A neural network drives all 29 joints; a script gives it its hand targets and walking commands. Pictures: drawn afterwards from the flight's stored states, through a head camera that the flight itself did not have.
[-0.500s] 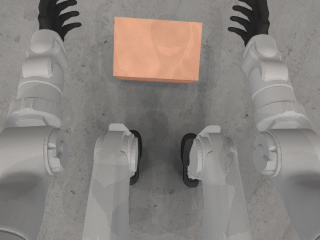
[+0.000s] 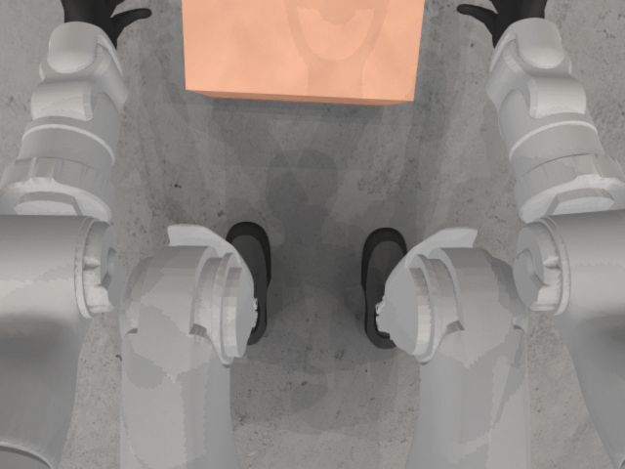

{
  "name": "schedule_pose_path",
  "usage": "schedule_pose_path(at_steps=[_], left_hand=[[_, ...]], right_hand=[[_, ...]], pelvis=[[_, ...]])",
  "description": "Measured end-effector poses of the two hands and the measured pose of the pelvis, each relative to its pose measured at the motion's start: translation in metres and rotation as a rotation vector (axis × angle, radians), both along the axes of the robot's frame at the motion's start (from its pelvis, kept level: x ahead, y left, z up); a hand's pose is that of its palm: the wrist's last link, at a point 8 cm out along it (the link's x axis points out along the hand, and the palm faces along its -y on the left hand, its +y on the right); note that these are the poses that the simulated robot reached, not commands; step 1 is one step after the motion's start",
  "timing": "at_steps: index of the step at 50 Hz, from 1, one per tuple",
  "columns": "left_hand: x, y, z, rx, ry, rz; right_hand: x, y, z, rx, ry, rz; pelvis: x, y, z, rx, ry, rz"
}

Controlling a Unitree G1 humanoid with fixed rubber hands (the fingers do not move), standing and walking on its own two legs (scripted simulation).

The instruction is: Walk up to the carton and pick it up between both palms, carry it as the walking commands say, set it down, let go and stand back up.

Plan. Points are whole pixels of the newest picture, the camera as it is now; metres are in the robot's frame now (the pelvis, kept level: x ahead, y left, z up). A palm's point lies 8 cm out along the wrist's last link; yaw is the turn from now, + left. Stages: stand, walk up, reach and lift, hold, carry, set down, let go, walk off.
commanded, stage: reach and lift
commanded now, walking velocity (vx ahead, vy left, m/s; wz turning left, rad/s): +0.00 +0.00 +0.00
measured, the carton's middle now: (303, 28) +0.52 +0.04 -0.29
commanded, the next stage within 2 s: none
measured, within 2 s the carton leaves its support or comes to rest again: leaves its support in 1.76 s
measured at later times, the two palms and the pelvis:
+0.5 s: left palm (100, 23) +0.50 +0.24 -0.20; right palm (505, 17) +0.53 -0.17 -0.20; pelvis +0.00 +0.00 -0.01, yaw +0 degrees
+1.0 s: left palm (132, 10) +0.51 +0.20 -0.20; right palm (477, 10) +0.53 -0.14 -0.20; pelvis +0.00 +0.00 +0.00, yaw +0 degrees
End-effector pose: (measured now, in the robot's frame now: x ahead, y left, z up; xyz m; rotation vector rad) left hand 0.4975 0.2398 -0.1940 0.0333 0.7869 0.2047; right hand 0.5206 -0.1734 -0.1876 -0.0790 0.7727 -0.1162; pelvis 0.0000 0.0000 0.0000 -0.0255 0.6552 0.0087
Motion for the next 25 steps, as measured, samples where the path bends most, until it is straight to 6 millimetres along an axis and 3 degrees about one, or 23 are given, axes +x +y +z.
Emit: schedule_pose_path(at_steps=[5,25], left_hand=[[0.000,-0.001,-0.012,-0.004,0.016,0.002],[0.003,-0.002,-0.010,0.001,0.003,-0.006]], right_hand=[[0.001,-0.005,-0.011,-0.009,0.022,0.001],[0.005,0.005,-0.011,0.002,0.013,0.014]], pelvis=[[0.000,-0.001,-0.005,0.003,-0.028,-0.002],[-0.004,-0.002,-0.009,0.005,-0.035,0.000]])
